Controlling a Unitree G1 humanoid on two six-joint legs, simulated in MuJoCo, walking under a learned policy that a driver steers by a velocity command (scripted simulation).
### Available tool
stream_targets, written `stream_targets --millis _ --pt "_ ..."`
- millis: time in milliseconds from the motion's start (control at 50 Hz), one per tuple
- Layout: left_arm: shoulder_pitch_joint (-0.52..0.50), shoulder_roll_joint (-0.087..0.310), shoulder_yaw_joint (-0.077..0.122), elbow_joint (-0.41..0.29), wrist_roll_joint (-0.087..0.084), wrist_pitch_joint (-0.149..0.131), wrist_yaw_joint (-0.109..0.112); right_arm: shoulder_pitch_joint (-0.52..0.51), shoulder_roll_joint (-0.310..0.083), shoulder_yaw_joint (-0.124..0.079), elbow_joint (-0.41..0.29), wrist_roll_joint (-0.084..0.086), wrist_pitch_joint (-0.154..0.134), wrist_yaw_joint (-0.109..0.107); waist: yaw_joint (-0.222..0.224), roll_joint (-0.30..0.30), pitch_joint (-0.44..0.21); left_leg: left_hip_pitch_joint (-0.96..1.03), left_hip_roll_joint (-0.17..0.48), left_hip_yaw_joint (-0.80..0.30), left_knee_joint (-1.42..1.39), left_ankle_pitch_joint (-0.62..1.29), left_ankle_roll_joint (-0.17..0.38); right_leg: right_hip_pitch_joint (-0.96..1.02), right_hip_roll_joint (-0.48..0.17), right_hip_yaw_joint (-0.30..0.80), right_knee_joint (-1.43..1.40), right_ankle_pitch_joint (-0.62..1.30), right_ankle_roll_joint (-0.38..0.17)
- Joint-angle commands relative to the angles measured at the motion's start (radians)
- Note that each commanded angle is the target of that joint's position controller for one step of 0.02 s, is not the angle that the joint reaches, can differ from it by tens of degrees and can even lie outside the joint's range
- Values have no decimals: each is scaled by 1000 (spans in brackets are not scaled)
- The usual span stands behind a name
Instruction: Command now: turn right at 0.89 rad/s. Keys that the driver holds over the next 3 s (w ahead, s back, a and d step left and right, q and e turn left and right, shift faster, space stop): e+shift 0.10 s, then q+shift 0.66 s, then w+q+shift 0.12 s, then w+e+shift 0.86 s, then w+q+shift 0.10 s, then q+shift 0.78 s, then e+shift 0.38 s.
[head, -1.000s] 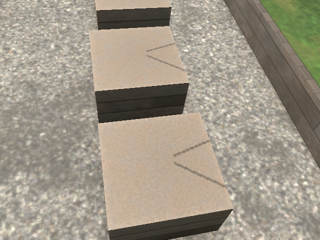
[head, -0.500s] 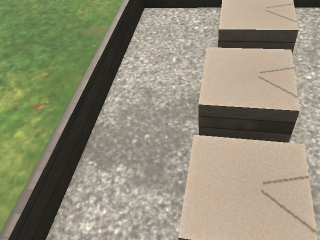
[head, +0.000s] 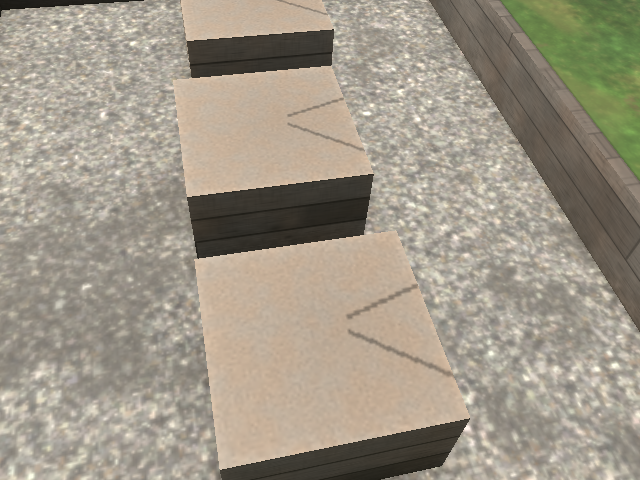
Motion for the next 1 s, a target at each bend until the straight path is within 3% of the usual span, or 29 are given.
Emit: stream_targets --millis 20,60,100,160,220,240,280,320,400,460,480,500,520,540,560,580,620,660,760,780,820,860,900,960,1000 --pt "58 143 38 -19 -9 -3 -26 -71 -113 -35 -93 -5 -27 11 36 122 -18 12 317 -271 -297 162 69 -120 -111 -109 324 70 32" --pt "45 127 35 -8 -24 7 -45 -56 -102 -32 -88 -10 -28 6 17 142 -19 19 266 -155 -295 180 66 -131 -132 -136 376 126 39" --pt "25 118 33 -2 -27 14 -45 -4 -98 -35 -74 -9 -31 9 -8 136 -31 68 261 -106 -294 186 60 -156 -146 -147 377 155 48" --pt "16 66 14 18 -19 21 -16 117 -95 -38 -29 -9 -45 23 -51 145 -51 137 287 -155 -297 171 63 -147 -107 -75 255 161 45" --pt "8 8 -8 49 -14 30 13 124 -40 -15 2 2 -56 28 -51 160 -59 184 289 -179 -315 88 51 -83 -89 -11 22 143 35" --pt "-4 -4 -15 53 -11 31 19 123 -42 -13 15 4 -57 29 -49 177 -51 189 283 -190 -326 53 55 -53 -94 -31 -66 118 32" --pt "-43 1 -21 42 -1 28 31 137 -102 -35 31 9 -46 39 -52 212 -43 193 275 -227 -315 76 88 -7 -130 -160 -189 40 27" --pt "-80 1 -23 29 -10 16 41 214 -165 -63 54 -2 -31 55 -90 217 -42 212 283 -279 -266 176 136 4 -111 -186 -245 -15 17" --pt "-103 -4 -25 -7 -24 -11 55 234 -190 -89 57 1 -13 78 -95 209 -85 264 310 -389 -223 325 200 7 -106 -159 -307 -8 1" --pt "-63 -34 -43 -25 -20 -27 64 162 -182 -98 49 12 1 71 -57 184 -119 172 271 -413 -196 285 160 150 -99 -145 -461 106 -24" --pt "2 -48 -46 -10 -14 -33 65 113 -184 -101 35 20 6 69 -15 168 -133 76 237 -393 -169 229 122 278 -98 -158 -565 181 -38" --pt "66 -30 -40 8 -1 -40 69 80 -164 -99 20 30 10 63 13 119 -144 -90 185 -352 -106 96 61 458 -147 -136 -630 224 -57" --pt "111 33 -28 2 17 -42 68 105 -72 -78 0 36 17 57 14 -114 -163 -292 73 -199 152 -216 -9 625 -381 68 -710 181 -119" --pt "17 99 -11 -29 3 -37 64 139 -82 -79 3 15 27 43 -6 -201 -65 -413 -57 -16 377 -386 -39 455 -557 212 -752 307 -215" --pt "-22 41 -29 -48 5 -46 58 115 -146 -94 2 -9 34 45 -28 -94 -28 -365 23 -36 525 -343 -57 347 -548 144 -733 465 -251" --pt "-91 -16 -46 -61 3 -57 57 132 -165 -105 19 -1 37 54 -79 -37 -22 -319 33 -45 612 -268 -68 314 -484 45 -703 619 -230" --pt "-182 -44 -60 -87 7 -72 61 192 -185 -118 52 19 46 60 -136 -48 -57 -291 51 -30 695 -173 -99 326 -392 -121 -648 799 -181" --pt "-133 -38 -58 -81 11 -76 62 190 -180 -114 52 23 55 65 -110 -79 -90 -283 55 -7 732 -152 -124 349 -376 -186 -616 890 -179" --pt "-28 -16 -45 -53 9 -66 49 76 -163 -96 -3 26 79 71 -44 -94 -69 -330 103 18 591 -155 -134 438 -420 -224 -617 750 -191" --pt "7 -2 -34 -48 11 -69 37 75 -166 -94 -7 20 81 72 -23 -86 -85 -313 121 22 521 -143 -125 454 -444 -218 -660 523 -185" --pt "40 31 -17 -42 14 -72 21 -4 -180 -94 -41 11 85 89 19 -85 -54 -317 146 39 428 -134 -106 455 -477 -175 -749 115 -167" --pt "40 50 -4 -40 10 -81 10 -85 -166 -88 -78 13 85 105 34 -67 -5 -330 161 53 343 -116 -91 448 -502 -184 -772 41 -143" --pt "77 55 2 -23 10 -96 3 -138 -142 -76 -105 7 74 113 54 -31 -6 -290 153 58 251 -137 -67 427 -507 -204 -768 35 -136" --pt "80 41 -4 6 11 -106 -5 -122 -91 -48 -94 -6 50 98 24 -24 -33 -134 111 81 118 -180 -15 337 -488 -225 -760 45 -159" --pt "38 36 -9 20 -6 -96 -11 -71 -66 -30 -75 -15 32 85 -39 -17 -26 32 99 96 -27 -109 15 231 -456 -267 -728 102 -160"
